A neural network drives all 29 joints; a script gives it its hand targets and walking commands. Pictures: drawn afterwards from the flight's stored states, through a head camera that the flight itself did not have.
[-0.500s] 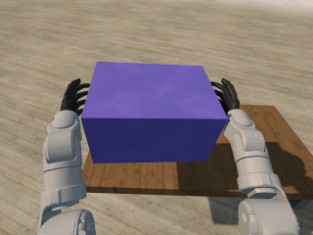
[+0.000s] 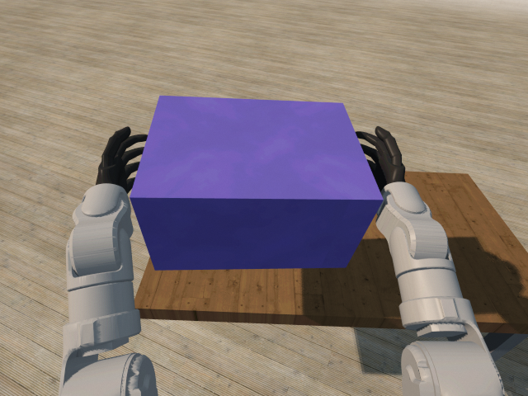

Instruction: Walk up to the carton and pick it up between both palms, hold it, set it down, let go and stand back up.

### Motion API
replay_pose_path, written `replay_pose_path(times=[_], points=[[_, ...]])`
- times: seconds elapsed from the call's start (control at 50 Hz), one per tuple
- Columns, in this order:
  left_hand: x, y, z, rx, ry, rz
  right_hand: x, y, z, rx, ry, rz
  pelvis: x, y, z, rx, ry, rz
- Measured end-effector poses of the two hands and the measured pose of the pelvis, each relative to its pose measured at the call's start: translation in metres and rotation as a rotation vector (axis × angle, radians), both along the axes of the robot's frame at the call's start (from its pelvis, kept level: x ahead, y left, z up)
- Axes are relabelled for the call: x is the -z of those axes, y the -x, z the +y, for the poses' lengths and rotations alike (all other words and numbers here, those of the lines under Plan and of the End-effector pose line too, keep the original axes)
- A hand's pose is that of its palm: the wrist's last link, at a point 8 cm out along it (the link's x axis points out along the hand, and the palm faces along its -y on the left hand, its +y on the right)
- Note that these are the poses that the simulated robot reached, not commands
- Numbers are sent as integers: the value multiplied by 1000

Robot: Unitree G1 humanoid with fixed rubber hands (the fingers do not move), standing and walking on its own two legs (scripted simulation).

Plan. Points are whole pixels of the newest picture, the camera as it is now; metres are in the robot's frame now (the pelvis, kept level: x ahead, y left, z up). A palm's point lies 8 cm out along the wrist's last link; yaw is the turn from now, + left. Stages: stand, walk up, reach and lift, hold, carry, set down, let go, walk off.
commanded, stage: hold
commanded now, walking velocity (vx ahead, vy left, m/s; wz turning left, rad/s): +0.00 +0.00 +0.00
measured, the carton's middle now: (253, 182) +0.40 +0.00 +0.16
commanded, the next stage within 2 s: set down in 0.62 s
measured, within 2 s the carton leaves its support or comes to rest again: neither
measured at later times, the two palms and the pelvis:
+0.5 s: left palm (123, 187) +0.36 +0.18 +0.19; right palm (390, 181) +0.36 -0.20 +0.19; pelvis +0.00 +0.00 +0.00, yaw +0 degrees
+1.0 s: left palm (132, 176) +0.38 +0.18 +0.19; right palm (389, 181) +0.37 -0.21 +0.17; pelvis +0.02 +0.00 +0.00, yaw -2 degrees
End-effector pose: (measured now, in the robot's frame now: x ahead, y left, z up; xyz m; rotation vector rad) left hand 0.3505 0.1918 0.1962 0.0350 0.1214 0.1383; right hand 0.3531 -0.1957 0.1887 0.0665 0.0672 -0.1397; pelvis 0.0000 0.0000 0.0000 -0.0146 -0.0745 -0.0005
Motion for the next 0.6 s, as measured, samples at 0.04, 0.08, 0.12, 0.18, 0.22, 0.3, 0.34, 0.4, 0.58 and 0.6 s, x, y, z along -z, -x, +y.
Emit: replay_pose_path(times=[0.04,0.08,0.12,0.18,0.22,0.3,0.34,0.4,0.58,0.6], points=[[-2,0,1,-7,-1,8,0,-2,1,-6,-5,10,0,1,1,-2,-1,-4],[0,1,1,-10,-3,25,1,-3,1,-11,0,25,0,1,1,-4,-2,-10],[2,2,0,-9,-4,32,1,-2,0,-12,5,32,0,1,1,-5,-2,-14],[6,0,-5,-3,1,43,4,-2,-5,-6,4,42,0,1,0,-1,-3,-15],[6,-1,-8,3,5,41,4,0,-8,-1,11,40,0,0,-1,2,-3,-11],[5,-5,-12,18,7,24,-1,2,-12,14,20,22,0,0,-3,7,-2,-9],[4,-6,-13,17,9,24,-2,1,-13,16,19,23,0,1,-3,10,-2,-11],[7,-7,-12,15,5,38,0,-1,-12,13,19,36,0,1,-3,9,-2,-8],[7,-5,-2,0,10,35,4,-5,-2,-2,8,34,0,-1,-2,0,-1,-2],[6,-4,-1,-1,5,27,3,-5,-1,-4,7,25,0,-1,-1,-1,-1,0]])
